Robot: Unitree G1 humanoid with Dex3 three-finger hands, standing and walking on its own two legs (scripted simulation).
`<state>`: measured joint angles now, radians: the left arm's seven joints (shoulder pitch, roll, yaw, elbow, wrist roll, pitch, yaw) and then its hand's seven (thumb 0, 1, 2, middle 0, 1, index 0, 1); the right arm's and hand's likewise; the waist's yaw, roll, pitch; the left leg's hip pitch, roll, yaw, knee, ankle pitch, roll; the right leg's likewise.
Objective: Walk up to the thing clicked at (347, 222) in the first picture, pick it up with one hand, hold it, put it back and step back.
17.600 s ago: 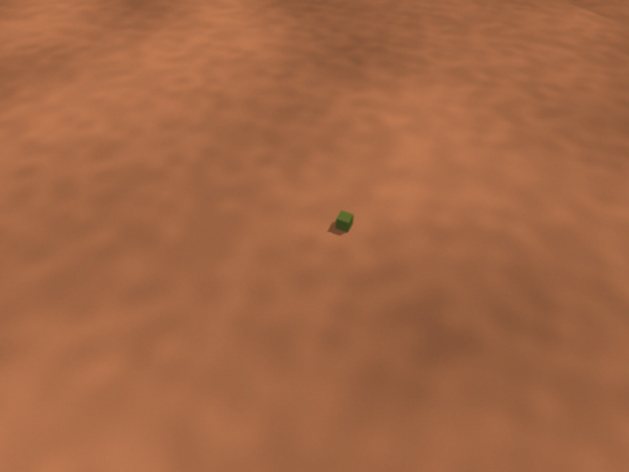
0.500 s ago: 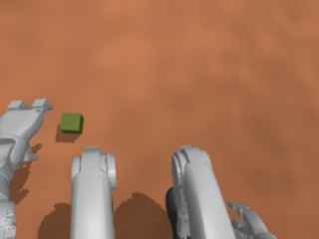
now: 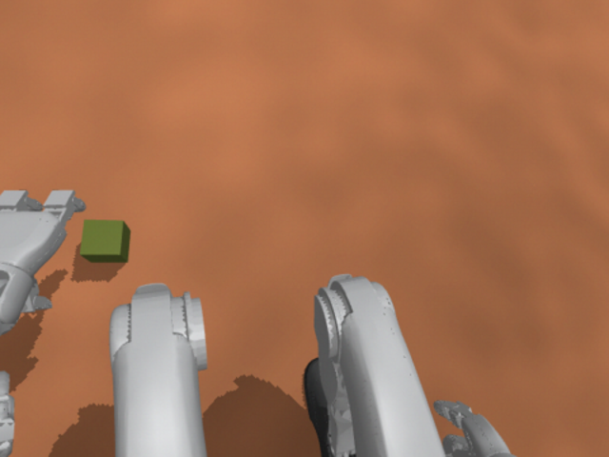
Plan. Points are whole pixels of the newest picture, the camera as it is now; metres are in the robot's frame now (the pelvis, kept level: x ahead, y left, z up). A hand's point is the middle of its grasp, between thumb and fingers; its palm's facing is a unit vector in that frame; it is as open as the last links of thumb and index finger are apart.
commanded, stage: rise first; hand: left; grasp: from above
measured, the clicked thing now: (106, 241) +0.44 +0.28 -0.29
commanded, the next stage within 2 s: approach in 0.06 s
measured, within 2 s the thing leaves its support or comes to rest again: neither
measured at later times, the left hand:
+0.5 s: hand (98, 233) +0.42 +0.27 -0.19, palm faces -0.39 -0.06 -0.92, open 13.8 cm
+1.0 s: hand (57, 254) +0.38 +0.31 -0.17, palm faces -0.50 -0.10 -0.86, open 13.7 cm
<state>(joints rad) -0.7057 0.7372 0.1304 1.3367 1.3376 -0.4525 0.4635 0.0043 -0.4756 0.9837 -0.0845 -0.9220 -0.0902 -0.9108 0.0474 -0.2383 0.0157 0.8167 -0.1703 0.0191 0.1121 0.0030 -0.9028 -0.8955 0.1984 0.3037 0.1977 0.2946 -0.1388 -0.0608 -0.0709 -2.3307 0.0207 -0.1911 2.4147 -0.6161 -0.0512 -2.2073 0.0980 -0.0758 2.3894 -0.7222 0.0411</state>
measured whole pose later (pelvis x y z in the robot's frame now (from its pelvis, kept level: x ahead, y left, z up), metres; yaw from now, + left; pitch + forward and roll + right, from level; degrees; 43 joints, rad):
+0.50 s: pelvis +0.01 +0.00 -0.01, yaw +0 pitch +31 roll -6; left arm -0.79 0.66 0.09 1.38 1.34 -0.33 0.56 0.00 -0.44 0.93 -0.08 -1.02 -0.12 -0.98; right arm 0.05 -0.23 0.03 0.82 -0.19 -0.04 0.12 0.00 -0.92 -0.89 0.20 0.30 0.20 0.29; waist -0.20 -0.06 -0.05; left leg -2.34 0.03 -0.20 2.44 -0.65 -0.07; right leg -2.24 0.11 -0.08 2.41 -0.74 0.03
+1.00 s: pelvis +0.01 +0.00 +0.01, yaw -1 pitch +30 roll -7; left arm -0.70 0.72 0.07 1.26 1.24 -0.43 0.36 0.00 -0.43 0.91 -0.12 -1.00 -0.15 -0.96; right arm 0.08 -0.25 0.04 0.78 -0.16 0.02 0.12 0.00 -0.92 -0.89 0.20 0.30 0.20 0.29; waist -0.13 -0.04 -0.04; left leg -2.30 0.03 -0.20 2.41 -0.65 -0.05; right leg -2.17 0.10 -0.08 2.37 -0.74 0.04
